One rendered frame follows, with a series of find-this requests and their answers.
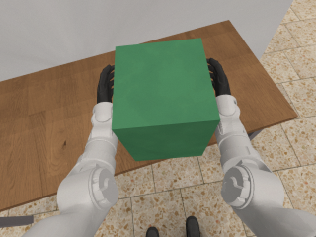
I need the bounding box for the left robot forearm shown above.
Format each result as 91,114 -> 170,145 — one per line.
56,102 -> 119,205

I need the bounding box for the carton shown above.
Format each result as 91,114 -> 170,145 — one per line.
112,38 -> 221,162

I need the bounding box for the left robot foot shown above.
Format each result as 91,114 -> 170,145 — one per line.
145,226 -> 159,237

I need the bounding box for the robot left upper arm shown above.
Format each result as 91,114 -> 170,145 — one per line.
21,167 -> 119,237

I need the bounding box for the table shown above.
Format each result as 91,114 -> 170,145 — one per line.
0,20 -> 298,228

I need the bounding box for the right robot forearm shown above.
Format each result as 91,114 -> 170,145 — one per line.
214,94 -> 273,174

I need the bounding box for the robot foot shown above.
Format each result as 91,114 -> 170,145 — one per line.
145,226 -> 159,237
186,216 -> 200,237

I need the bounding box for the right robot hand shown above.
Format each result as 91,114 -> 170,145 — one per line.
206,58 -> 231,97

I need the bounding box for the left robot hand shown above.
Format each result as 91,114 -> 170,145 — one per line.
97,65 -> 115,104

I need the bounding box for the right robot foot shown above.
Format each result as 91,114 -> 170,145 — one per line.
186,216 -> 200,237

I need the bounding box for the robot right upper arm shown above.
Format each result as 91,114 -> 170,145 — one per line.
220,165 -> 316,237

